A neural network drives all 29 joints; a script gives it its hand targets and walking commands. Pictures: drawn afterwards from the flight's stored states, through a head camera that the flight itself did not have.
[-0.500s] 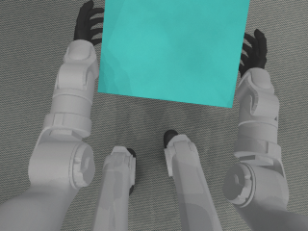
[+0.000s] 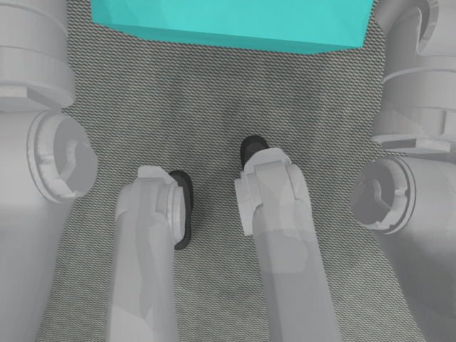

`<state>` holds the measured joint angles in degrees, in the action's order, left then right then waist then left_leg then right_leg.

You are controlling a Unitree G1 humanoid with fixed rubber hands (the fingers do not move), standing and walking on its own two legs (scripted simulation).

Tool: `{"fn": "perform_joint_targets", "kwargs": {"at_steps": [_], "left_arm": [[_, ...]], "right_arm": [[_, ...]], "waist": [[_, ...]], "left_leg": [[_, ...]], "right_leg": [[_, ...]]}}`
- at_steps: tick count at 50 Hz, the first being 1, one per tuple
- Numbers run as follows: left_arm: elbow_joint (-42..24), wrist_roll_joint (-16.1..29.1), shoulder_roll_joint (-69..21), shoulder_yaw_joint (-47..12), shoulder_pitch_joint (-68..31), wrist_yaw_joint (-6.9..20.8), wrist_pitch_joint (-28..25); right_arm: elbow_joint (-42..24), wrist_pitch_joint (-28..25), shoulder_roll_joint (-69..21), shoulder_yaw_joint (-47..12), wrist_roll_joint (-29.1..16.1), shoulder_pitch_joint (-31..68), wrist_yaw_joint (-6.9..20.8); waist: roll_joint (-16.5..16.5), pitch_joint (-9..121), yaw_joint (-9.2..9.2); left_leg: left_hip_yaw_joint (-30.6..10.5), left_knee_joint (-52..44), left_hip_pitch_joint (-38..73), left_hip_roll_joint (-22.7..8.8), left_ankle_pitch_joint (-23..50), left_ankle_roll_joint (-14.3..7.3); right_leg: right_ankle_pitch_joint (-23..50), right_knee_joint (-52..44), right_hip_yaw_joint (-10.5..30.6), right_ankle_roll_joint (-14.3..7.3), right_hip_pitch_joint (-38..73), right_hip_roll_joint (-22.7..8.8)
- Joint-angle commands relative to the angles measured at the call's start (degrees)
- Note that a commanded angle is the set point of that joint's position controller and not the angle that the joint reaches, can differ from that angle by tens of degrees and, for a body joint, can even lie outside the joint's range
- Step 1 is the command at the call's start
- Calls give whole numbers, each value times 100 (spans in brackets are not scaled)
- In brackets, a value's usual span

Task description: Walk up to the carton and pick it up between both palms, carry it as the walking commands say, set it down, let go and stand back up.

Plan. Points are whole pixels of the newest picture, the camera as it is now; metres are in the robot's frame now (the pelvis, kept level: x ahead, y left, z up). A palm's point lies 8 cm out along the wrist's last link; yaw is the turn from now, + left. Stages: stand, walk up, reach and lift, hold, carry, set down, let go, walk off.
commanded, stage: set down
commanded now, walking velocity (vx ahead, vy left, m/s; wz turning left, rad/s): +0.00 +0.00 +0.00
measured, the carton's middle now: out of the picture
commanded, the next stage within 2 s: none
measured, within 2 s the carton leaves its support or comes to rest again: rests again in 1.54 s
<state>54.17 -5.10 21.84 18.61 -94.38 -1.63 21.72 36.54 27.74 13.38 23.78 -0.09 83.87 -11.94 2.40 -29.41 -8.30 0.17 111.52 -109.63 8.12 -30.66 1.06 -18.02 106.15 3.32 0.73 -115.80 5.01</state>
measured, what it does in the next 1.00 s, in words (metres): lowers itself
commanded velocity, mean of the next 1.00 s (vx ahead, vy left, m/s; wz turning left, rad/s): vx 0.00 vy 0.00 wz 0.00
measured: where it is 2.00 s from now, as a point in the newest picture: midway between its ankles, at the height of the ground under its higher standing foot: (220, 207)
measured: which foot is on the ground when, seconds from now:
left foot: down 0.00-1.00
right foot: down 0.00-1.00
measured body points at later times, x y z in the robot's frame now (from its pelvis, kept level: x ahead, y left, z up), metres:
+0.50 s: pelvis +0.04 +0.01 -0.05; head +0.42 -0.02 +0.18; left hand +0.65 +0.08 -0.21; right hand +0.55 -0.28 -0.20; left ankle +0.14 +0.12 -0.41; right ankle +0.19 -0.11 -0.41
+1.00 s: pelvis +0.05 +0.01 -0.07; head +0.43 -0.01 +0.15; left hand +0.65 +0.10 -0.25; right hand +0.57 -0.27 -0.23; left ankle +0.14 +0.12 -0.41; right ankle +0.19 -0.11 -0.41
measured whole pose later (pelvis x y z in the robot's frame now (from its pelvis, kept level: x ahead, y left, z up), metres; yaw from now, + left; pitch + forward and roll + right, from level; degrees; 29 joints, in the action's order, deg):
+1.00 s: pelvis +0.05 +0.01 -0.07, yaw +1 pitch +33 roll -3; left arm 62.5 11.5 25.1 -4.2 -94.5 -8.2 13.9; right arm 50.5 14.6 18.9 21.5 -6.8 82.9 -7.1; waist 2.1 -30.0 -9.6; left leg -1.8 127.8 -123.2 9.5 -37.2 1.2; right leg -27.6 121.2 -1.8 0.1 -126.4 -1.2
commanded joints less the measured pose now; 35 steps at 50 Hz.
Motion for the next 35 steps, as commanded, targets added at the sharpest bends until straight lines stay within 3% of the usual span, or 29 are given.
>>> {"fn": "perform_joint_targets", "kwargs": {"at_steps": [1, 3, 4, 5, 6, 8, 10, 11, 12, 13, 14, 15, 16, 17, 18, 19, 20, 22, 23, 26, 27, 29, 30, 32, 34, 35], "left_arm": [[366, 702, -5298, -1479, -2504, 2089, -73], [418, 745, -5490, -1482, -2348, 2143, -86], [47, 841, -5457, -1529, -2456, 2101, -132], [24, 866, -5535, -1654, -2607, 2092, -140], [-379, 1043, -5512, -1875, -2728, 2059, -197], [-721, 1373, -5898, -2474, -2889, 1959, -203], [-2004, 1936, -5983, -3088, -3522, 1786, -264], [-2231, 2038, -5954, -3326, -3386, 1649, -219], [-2763, 2185, -5925, -3597, -3541, 1468, -289], [-2751, 2233, -6152, -3849, -3097, 1370, -287], [-2827, 2243, -6078, -3887, -3338, 1250, -321], [-2495, 2073, -6169, -3804, -2929, 1180, -310], [-2741, 2183, -6240, -3932, -3111, 1093, -408], [-2586, 2005, -6051, -3923, -2905, 1026, -430], [-3078, 2208, -6213, -4223, -3088, 921, -539], [-2986, 2097, -6036, -4164, -3039, 811, -563], [-2801, 2103, -5992, -4188, -3026, 749, -607], [-2326, 1892, -5561, -3820, -3022, 605, -668], [-1702, 1788, -5545, -3604, -2779, 657, -661], [-1097, 1528, -5277, -3059, -2658, 813, -689], [-783, 1446, -5076, -2834, -2668, 900, -691], [-360, 1382, -4982, -2625, -2658, 1016, -684], [-263, 1405, -4928, -2532, -2691, 1062, -697], [-241, 1461, -4864, -2425, -2760, 1170, -741], [-727, 1775, -4890, -2668, -3158, 1156, -868], [-501, 1772, -4883, -2660, -3114, 1156, -878]], "right_arm": [[72, -469, -4668, -2368, -699, 4199, 2295], [231, -471, -4573, -2100, -430, 3812, 2352], [-111, -547, -4569, -2118, -492, 3891, 2344], [8, -583, -4582, -1915, -382, 3715, 2347], [-333, -632, -4715, -2094, -556, 3740, 2361], [-867, -761, -4435, -2386, -691, 3953, 2293], [-2011, -829, -4324, -2904, -1230, 4502, 2243], [-2904, -904, -4051, -3109, -1465, 4941, 2171], [-3111, -896, -4173, -3362, -1643, 4823, 2106], [-3239, -899, -4078, -3446, -1745, 4759, 2054], [-3083, -928, -3822, -3396, -1730, 4808, 2028], [-2900, -975, -3668, -3426, -1730, 4812, 2012], [-3024, -1061, -3673, -3535, -1715, 4673, 1998], [-2415, -1072, -3687, -3555, -1755, 4332, 1995], [-2855, -1138, -3780, -3648, -1913, 4367, 2019], [-2487, -1151, -3614, -3503, -1888, 4192, 2037], [-2247, -1186, -3636, -3513, -1921, 4147, 2065], [-1678, -1265, -3411, -3397, -1893, 4208, 2082], [-1081, -1244, -3440, -3217, -1725, 4040, 2132], [-343, -1260, -3420, -2785, -1336, 3874, 2316], [-90, -1243, -3332, -2624, -1172, 3954, 2368], [-24, -1280, -3278, -2424, -959, 4072, 2411], [332, -1258, -3324, -2187, -851, 3786, 2430], [170, -1324, -3269, -2129, -835, 3843, 2414], [-320, -1442, -3146, -2166, -979, 4268, 2306], [-177, -1470, -3258, -2135, -1019, 4239, 2296]], "waist": [[-526, 9991, 436], [-441, 9629, 2], [-471, 9980, -18], [-361, 9632, -259], [-337, 10404, -206], [-168, 11340, -527], [-15, 13346, -677], [89, 14584, -615], [120, 15011, -837], [215, 15110, -897], [401, 14716, -984], [435, 14253, -826], [325, 14169, -959], [571, 13740, -749], [539, 14279, -738], [778, 13934, -802], [945, 13567, -693], [925, 12695, -455], [894, 11608, -444], [525, 9843, -332], [528, 9131, -358], [364, 8699, -424], [473, 8267, -525], [304, 8215, -547], [358, 8822, -807], [380, 8723, -776]], "left_leg": [[446, -1015, -187, -66, -1105, -373], [387, -885, -128, -73, -784, -328], [335, -863, 135, -45, -510, -328], [269, -871, 13, -34, -564, -341], [311, -811, 508, -33, -193, -326], [259, -598, 801, 37, 179, -271], [308, -257, 1901, 101, 1128, -182], [324, -128, 2541, 135, 1639, -167], [256, 1, 2864, 129, 2222, -157], [265, 91, 2682, 134, 2420, -128], [219, 108, 2755, 122, 2518, -95], [221, 113, 2566, 168, 2445, -58], [191, 121, 2585, 179, 2440, -59], [108, 84, 2699, 125, 2485, -58], [102, 116, 3079, 132, 2803, -45], [79, 180, 3301, 105, 2992, -18], [56, 161, 3587, 116, 3005, -5], [84, 204, 3292, 40, 2425, 6], [161, 61, 2816, 33, 1834, -22], [145, -107, 1706, 20, 813, -138], [197, -96, 1294, -10, 431, -158], [152, -44, 1017, -44, 190, -219], [186, 12, 692, -35, 80, -202], [217, 111, 392, -60, 95, -207], [153, 244, 577, -29, 441, -219], [155, 256, 494, -37, 512, -222]], "right_leg": [[-1491, -821, -212, 152, 5403, -281], [-816, -596, -386, 132, 5239, -237], [-384, -489, -494, 122, 5330, -202], [-207, -461, -515, 63, 5124, -173], [313, -349, -594, 96, 5568, -154], [1142, -126, -638, 28, 5976, -102], [2324, 233, -759, 19, 6516, -63], [3022, 434, -825, 26, 7025, -66], [3899, 577, -835, 54, 7318, -24], [4367, 731, -797, 13, 7444, -2], [4182, 749, -805, 33, 6967, -13], [4091, 678, -740, 13, 6739, -14], [4047, 681, -712, 39, 6698, -62], [3869, 731, -752, 38, 6041, -78], [4010, 816, -789, -17, 6104, -71], [3785, 816, -825, -5, 5542, -74], [3377, 744, -867, -39, 4948, -33], [2771, 715, -818, -19, 4454, -123], [2138, 621, -866, 33, 4134, -175], [1114, 583, -871, 14, 3579, -229], [653, 550, -831, -6, 3276, -272], [488, 610, -827, -14, 3212, -314], [451, 592, -746, -44, 3115, -306], [654, 575, -589, -46, 3469, -313], [1285, 724, -568, -72, 3924, -303], [1431, 789, -572, -52, 3960, -276]]}}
